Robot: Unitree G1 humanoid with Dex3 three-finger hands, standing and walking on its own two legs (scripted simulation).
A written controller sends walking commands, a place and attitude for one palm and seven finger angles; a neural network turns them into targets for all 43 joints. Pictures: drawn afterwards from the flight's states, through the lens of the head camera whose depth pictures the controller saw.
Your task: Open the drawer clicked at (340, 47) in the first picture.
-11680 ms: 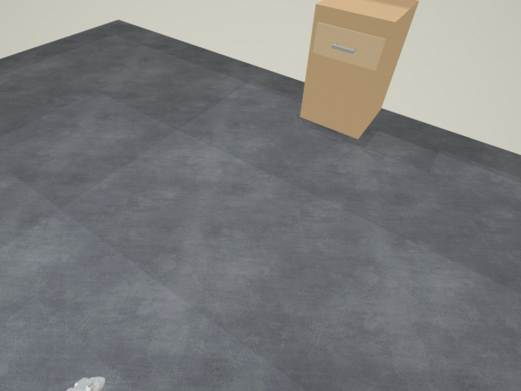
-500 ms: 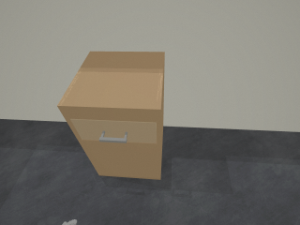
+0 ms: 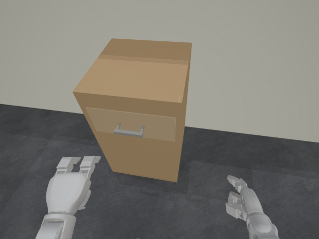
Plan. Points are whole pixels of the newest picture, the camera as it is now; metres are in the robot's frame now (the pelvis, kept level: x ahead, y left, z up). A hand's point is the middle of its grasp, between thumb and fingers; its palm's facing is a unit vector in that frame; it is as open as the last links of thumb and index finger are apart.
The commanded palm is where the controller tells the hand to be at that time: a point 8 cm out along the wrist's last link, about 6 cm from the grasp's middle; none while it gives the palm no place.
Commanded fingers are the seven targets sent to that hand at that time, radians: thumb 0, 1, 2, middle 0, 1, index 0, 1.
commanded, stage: raise the hand with hooked fingers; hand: left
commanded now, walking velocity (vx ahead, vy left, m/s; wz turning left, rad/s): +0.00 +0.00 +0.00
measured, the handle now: (129, 129) +0.56 +0.24 -0.19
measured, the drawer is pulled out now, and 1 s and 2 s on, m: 0.00 0.00 0.00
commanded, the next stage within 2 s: move the hooked fingers above the handle in 1.26 s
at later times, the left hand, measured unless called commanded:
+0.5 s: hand (80, 151) +0.29 +0.26 +0.06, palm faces +0.08 -0.10 -0.99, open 12.8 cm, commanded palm +0.26 +0.25 +0.12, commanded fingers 0.00 -0.45 0.32 -0.30 -1.17 -0.30 -1.17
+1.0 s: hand (71, 124) +0.33 +0.28 +0.11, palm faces -0.02 -0.09 -1.00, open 13.9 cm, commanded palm +0.31 +0.28 +0.17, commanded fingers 0.00 -0.50 0.30 -0.30 -1.20 -0.30 -1.20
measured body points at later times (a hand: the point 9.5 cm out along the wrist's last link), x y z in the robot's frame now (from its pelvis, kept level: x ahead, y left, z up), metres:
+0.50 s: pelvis +0.02 +0.03 +0.03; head +0.04 +0.00 +0.47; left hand +0.28 +0.26 +0.12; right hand +0.19 -0.22 -0.08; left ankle +0.01 +0.14 -0.70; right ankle +0.01 -0.08 -0.70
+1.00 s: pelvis +0.02 +0.04 +0.04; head +0.04 +0.01 +0.49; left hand +0.33 +0.28 +0.17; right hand +0.21 -0.17 -0.07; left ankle +0.01 +0.14 -0.70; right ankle +0.01 -0.08 -0.70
